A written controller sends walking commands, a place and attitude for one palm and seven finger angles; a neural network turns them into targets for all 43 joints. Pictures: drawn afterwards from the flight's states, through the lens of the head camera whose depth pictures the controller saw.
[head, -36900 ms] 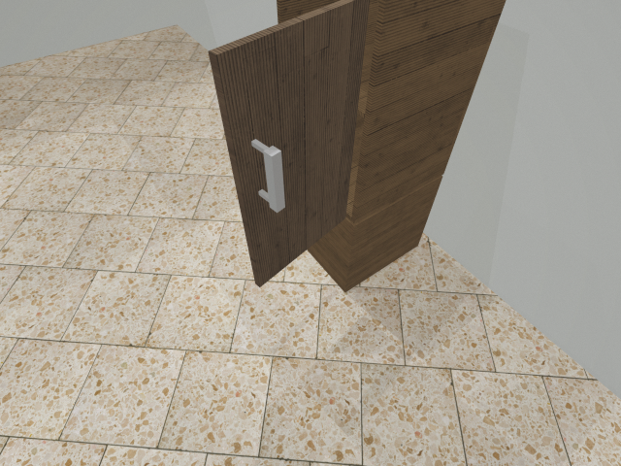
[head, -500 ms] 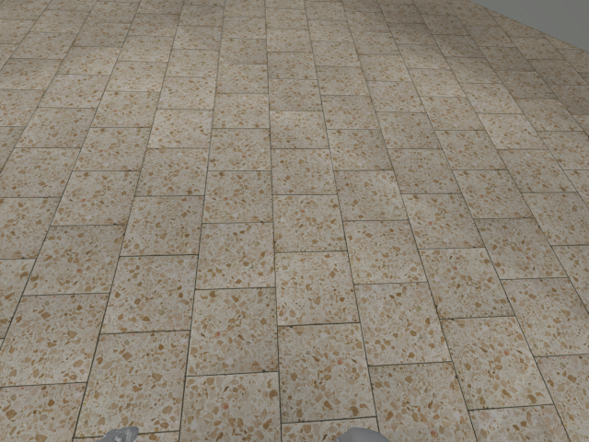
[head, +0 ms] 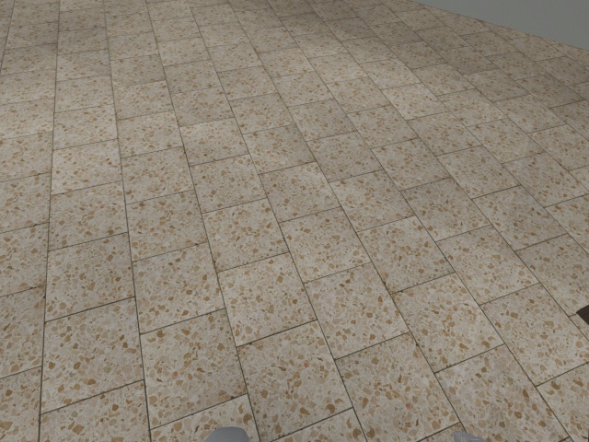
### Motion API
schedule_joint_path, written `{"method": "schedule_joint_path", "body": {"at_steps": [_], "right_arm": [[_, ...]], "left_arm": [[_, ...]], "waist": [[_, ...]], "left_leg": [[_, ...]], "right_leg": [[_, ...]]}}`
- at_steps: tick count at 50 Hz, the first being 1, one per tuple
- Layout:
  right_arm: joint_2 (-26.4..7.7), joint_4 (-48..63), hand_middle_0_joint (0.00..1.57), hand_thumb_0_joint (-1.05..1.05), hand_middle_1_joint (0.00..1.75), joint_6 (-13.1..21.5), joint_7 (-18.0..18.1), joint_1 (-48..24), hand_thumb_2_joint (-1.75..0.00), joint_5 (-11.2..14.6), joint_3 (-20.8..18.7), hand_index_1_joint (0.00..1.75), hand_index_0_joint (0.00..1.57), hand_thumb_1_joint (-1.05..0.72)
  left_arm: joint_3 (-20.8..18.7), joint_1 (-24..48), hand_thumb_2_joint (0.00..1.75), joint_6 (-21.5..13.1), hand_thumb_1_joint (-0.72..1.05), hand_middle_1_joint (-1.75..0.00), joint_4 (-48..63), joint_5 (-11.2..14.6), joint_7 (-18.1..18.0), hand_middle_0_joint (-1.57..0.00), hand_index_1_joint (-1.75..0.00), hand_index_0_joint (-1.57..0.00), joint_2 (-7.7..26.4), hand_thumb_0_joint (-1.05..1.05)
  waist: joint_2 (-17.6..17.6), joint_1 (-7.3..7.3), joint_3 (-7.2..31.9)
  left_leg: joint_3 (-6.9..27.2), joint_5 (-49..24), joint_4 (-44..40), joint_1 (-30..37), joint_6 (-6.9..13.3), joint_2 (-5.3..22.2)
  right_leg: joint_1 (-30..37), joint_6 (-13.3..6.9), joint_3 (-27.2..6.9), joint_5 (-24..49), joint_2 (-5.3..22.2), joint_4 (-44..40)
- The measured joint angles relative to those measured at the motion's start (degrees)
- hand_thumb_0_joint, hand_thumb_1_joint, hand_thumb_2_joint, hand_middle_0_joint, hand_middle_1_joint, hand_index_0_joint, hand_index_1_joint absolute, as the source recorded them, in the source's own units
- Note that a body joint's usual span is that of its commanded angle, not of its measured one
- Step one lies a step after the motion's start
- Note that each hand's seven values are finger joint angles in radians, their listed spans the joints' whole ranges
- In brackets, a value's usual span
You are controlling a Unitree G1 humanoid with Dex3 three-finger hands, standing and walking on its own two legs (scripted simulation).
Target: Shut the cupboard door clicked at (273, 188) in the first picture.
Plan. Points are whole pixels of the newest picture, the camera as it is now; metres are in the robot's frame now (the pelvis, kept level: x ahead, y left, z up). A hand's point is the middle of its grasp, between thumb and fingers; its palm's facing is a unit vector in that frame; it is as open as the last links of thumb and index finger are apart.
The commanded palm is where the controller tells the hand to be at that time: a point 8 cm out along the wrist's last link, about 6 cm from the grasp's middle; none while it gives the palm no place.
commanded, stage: turn to face it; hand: left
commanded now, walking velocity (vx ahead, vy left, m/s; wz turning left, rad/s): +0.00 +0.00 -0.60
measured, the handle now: out of the picture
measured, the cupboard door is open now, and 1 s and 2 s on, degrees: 59 59 59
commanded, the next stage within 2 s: take the last steps up to it in 1.62 s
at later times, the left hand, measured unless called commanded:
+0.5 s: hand (198, 390) +0.20 +0.17 -0.16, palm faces -0.32 -0.91 -0.26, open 7.4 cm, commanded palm none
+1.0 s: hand (210, 371) +0.24 +0.16 -0.17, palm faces -0.53 -0.82 -0.19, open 7.4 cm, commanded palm none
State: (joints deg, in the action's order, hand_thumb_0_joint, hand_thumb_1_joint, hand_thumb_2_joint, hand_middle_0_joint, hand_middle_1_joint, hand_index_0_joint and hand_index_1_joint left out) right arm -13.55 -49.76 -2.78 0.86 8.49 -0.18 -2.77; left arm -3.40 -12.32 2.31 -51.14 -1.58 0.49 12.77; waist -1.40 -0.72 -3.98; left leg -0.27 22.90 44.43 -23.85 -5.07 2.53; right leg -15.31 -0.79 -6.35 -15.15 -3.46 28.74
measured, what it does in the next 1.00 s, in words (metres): steps on the spot, turning right: left foot, then right foot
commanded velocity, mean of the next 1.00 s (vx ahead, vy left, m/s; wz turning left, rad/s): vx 0.00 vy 0.00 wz -0.60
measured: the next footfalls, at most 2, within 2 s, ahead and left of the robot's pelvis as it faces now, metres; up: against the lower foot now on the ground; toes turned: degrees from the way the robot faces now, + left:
left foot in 0.04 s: +0.06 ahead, +0.13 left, +0.00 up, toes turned +0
right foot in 0.48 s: +0.01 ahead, -0.13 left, +0.00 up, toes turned -23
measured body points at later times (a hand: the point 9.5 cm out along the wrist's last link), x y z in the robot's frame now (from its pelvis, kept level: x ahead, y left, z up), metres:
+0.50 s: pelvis +0.02 +0.00 -0.01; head +0.05 -0.01 +0.43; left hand +0.22 +0.22 -0.14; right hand -0.04 -0.26 -0.16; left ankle +0.02 +0.13 -0.73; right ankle -0.02 -0.11 -0.74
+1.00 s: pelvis +0.05 +0.02 +0.00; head +0.11 +0.03 +0.45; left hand +0.27 +0.20 -0.16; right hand -0.02 -0.23 -0.12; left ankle +0.12 +0.11 -0.74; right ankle -0.06 -0.07 -0.65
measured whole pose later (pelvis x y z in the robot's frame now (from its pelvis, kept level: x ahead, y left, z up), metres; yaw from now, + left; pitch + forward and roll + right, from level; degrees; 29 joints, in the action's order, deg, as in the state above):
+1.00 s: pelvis +0.05 +0.02 +0.00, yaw -36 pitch +1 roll -2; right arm -11.4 -48.7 -0.9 1.5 12.4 -1.6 -0.5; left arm -5.4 -10.5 4.7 -52.0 -1.3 1.8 15.8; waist -2.7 -0.5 -4.2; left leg -6.8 15.9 30.5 -15.8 0.3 5.5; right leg -27.5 2.7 -0.4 -26.8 -1.3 63.2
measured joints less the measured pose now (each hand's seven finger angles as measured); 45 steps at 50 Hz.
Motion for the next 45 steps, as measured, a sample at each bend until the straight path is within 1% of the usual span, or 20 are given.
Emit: {"method": "schedule_joint_path", "body": {"at_steps": [2,3,4,6,8,11,14,17,21,24,25,27,29,31,33,37,40,42,43,45], "right_arm": [[0.22,0.64,0.2,0.0,0.3,0.83,0.15,0.05,-0.9,0.17,0.39,0.3,0.2,-0.91],[0.49,0.83,0.2,0.0,0.3,1.44,0.28,0.14,-0.9,-0.01,0.58,0.3,0.2,-0.91],[0.98,0.97,0.2,0.0,0.3,1.77,0.38,0.15,-0.9,-0.26,0.89,0.3,0.2,-0.91],[1.73,1.41,0.2,0.0,0.3,1.91,0.41,0.53,-0.9,-0.83,1.73,0.3,0.2,-0.91],[2.28,1.64,0.2,0.0,0.3,1.92,0.6,1.31,-0.9,-1.13,2.22,0.3,0.2,-0.91],[2.58,1.5,0.2,0.0,0.3,1.89,0.88,2.46,-0.9,-1.24,2.46,0.3,0.2,-0.9],[2.55,0.87,0.2,0.0,0.3,1.92,0.9,3.5,-0.9,-1.18,2.2,0.3,0.2,-0.9],[2.24,0.03,0.2,0.0,0.3,1.85,0.71,4.67,-0.9,-1.19,1.71,0.3,0.2,-0.9],[1.13,-1.37,0.2,0.0,0.3,1.43,0.25,6.07,-0.9,-1.27,0.76,0.3,0.2,-0.9],[-0.11,-2.12,0.2,0.0,0.3,0.94,-0.13,7.55,-0.9,-0.93,-0.02,0.3,0.2,-0.9],[-0.63,-2.43,0.2,0.0,0.3,0.58,-0.22,7.77,-0.9,-0.7,-0.28,0.3,0.2,-0.9],[-1.95,-3.19,0.2,0.0,0.3,-0.87,0.11,6.86,-0.9,-0.49,-0.79,0.3,0.2,-0.9],[-2.43,-3.46,0.2,0.0,0.3,-1.67,0.33,6.01,-0.9,-0.43,-1.06,0.3,0.2,-0.91],[-2.26,-3.22,0.2,0.01,0.3,-1.64,0.11,4.99,-0.9,-0.51,-0.97,0.3,0.2,-0.91],[-1.77,-2.43,0.2,0.01,0.3,-1.27,-0.2,4.09,-0.9,-0.55,-0.77,0.3,0.2,-0.91],[-0.84,-0.86,0.2,0.0,0.3,-0.6,-0.43,2.56,-0.9,-0.44,-0.42,0.3,0.2,-0.91],[-0.3,-0.02,0.2,0.0,0.3,0.08,-0.28,1.78,-0.9,-0.21,-0.09,0.3,0.2,-0.91],[-0.22,0.62,0.2,0.0,0.3,1.02,-0.13,1.94,-0.9,-0.08,0.29,0.3,0.2,-0.91],[0.07,0.66,0.2,0.0,0.3,1.62,0.03,1.98,-0.9,-0.29,0.46,0.3,0.2,-0.91],[0.91,0.92,0.2,0.0,0.3,1.91,0.15,2.11,-0.9,-0.8,1.21,0.3,0.2,-0.91]], "left_arm": [[-0.34,-0.46,0.89,0.48,0.9,-0.3,-0.18,0.24,-0.08,-0.21,-0.3,-0.2,0.39,0.01],[-0.56,-0.49,0.89,0.84,0.9,-0.3,-0.25,0.53,-0.07,-0.21,-0.3,-0.2,0.82,0.01],[-0.84,-0.16,0.89,1.23,0.9,-0.3,-0.5,0.72,-0.05,-0.21,-0.3,-0.2,1.4,0.01],[-1.38,0.26,0.89,1.77,0.9,-0.3,-0.69,0.55,0.09,-0.2,-0.3,-0.2,2.32,0.01],[-1.84,0.68,0.89,1.99,0.9,-0.3,-0.84,0.25,0.56,-0.2,-0.3,-0.2,2.96,0.01],[-2.21,1.55,0.89,2.19,0.9,-0.3,-0.53,0.23,1.2,-0.2,-0.3,-0.2,3.46,0.01],[-2.31,2.33,0.9,2.39,0.91,-0.3,-0.14,0.32,1.48,-0.2,-0.3,-0.2,3.55,0.01],[-2.24,3.33,0.9,2.67,0.91,-0.3,0.01,0.28,1.61,-0.2,-0.3,-0.19,3.34,0.01],[-1.73,4.74,0.9,2.33,0.91,-0.3,0.38,0.23,1.72,-0.2,-0.3,-0.19,2.57,0.01],[-1.04,5.01,0.9,1.24,0.91,-0.3,1.24,0.22,1.8,-0.2,-0.3,-0.19,2.27,0.01],[-0.9,4.99,0.9,0.41,0.91,-0.3,1.4,0.06,1.58,-0.2,-0.3,-0.19,2.14,0.01],[-0.25,5.11,0.9,-0.49,0.9,-0.3,1.19,0.29,0.87,-0.2,-0.3,-0.2,0.98,0.01],[0.17,4.46,0.89,-0.6,0.9,-0.3,1.17,0.38,0.29,-0.2,-0.3,-0.2,0.14,0.01],[0.36,3.73,0.89,-0.45,0.9,-0.3,1.01,0.43,-0.19,-0.2,-0.3,-0.2,-0.15,0.01],[0.46,3.12,0.89,-0.29,0.9,-0.3,0.71,0.34,-0.32,-0.2,-0.3,-0.2,-0.13,0.01],[0.51,2.24,0.89,-0.02,0.9,-0.3,0.22,0.04,-0.06,-0.2,-0.3,-0.2,0.06,0.01],[0.21,1.68,0.89,0.37,0.9,-0.3,-0.05,-0.07,0.16,-0.21,-0.3,-0.2,0.35,0.01],[-0.08,1.14,0.89,0.82,0.9,-0.3,-0.22,0.2,0.17,-0.21,-0.3,-0.2,0.6,0.01],[-0.31,1.09,0.89,1.17,0.9,-0.3,-0.34,0.52,0.2,-0.21,-0.3,-0.2,0.97,0.01],[-0.88,1.29,0.89,1.87,0.9,-0.3,-0.65,0.66,0.29,-0.21,-0.3,-0.2,1.86,0.01]], "waist": [[-0.51,-0.17,0.45],[-1.07,-0.05,0.58],[-1.99,-0.2,0.3],[-2.71,-0.54,-0.22],[-2.43,-0.42,-0.42],[-1.38,-0.26,-0.92],[-0.37,-0.02,-1.19],[0.52,0.66,-1.29],[2.0,1.79,-1.37],[2.69,2.24,-0.69],[2.85,2.05,-0.36],[4.5,2.38,-0.73],[4.79,2.56,-0.53],[4.0,2.4,-0.39],[2.9,2.31,-0.28],[1.1,1.66,-0.16],[-0.04,0.92,0.03],[-0.36,0.71,0.53],[-0.92,0.76,0.68],[-2.02,0.42,0.27]], "left_leg": [[-0.34,-4.63,-9.25,4.0,0.48,-0.51],[-1.07,-7.94,-11.27,4.72,2.53,-0.59],[-2.08,-7.82,-10.53,4.75,4.23,-0.75],[-3.88,-5.9,-10.18,5.72,6.01,0.02],[-5.01,-5.62,-11.9,7.21,6.33,1.1],[-6.5,-6.8,-14.85,9.22,6.21,2.55],[-8.51,-7.07,-16.28,10.56,6.12,3.75],[-10.55,-6.48,-16.18,11.35,5.75,4.79],[-13.16,-4.44,-13.53,11.66,4.71,6.5],[-15.0,-1.24,-8.36,10.73,3.29,7.85],[-14.27,1.34,-4.25,9.26,2.64,7.95],[-8.42,7.42,7.26,4.74,1.78,6.54],[-4.95,7.38,16.04,0.56,1.24,4.55],[-3.55,4.67,19.52,-2.31,0.6,3.53],[-2.73,2.44,18.31,-3.76,0.08,3.08],[-1.52,1.13,9.75,-3.13,-0.3,2.18],[-1.36,-0.02,0.71,-0.13,-0.03,1.04],[-1.53,-4.62,-8.99,3.87,0.34,0.53],[-2.05,-6.28,-10.44,4.34,2.66,0.25],[-3.79,-5.91,-9.37,4.63,5.16,0.62]], "right_leg": [[-1.13,0.97,-1.33,-1.35,-0.54,2.39],[-2.15,1.11,-1.88,-2.46,-0.68,4.6],[-3.69,1.35,-1.51,-6.91,-0.43,8.92],[-7.4,1.95,1.06,-13.05,-0.2,20.26],[-10.27,2.79,3.78,-13.73,0.46,29.46],[-12.07,3.92,6.26,-12.08,2.14,35.01],[-12.05,4.49,7.31,-10.71,3.8,33.96],[-10.59,4.55,8.18,-10.42,5.04,29.0],[-6.44,3.62,9.76,-9.72,5.17,18.12],[-1.05,1.93,10.89,-1.39,4.72,5.89],[-0.59,1.13,10.4,-1.44,4.48,4.63],[-1.48,0.11,9.8,-3.45,3.36,6.91],[-1.06,-0.19,8.85,-3.36,2.95,5.8],[-0.31,0.0,7.41,-1.71,2.72,3.29],[0.16,-0.14,6.02,-0.33,2.54,1.23],[0.17,0.19,3.45,0.79,2.08,-0.39],[-0.74,0.99,1.43,0.34,1.69,0.68],[-2.08,1.92,0.18,-0.9,1.06,3.07],[-3.29,1.8,-0.37,-2.65,0.95,5.58],[-6.78,1.88,0.78,-10.82,0.88,15.84]]}}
